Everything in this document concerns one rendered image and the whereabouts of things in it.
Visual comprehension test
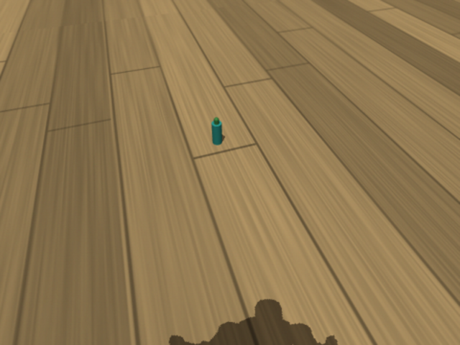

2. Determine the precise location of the bottle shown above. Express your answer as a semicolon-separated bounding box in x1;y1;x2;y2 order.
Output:
211;117;222;145

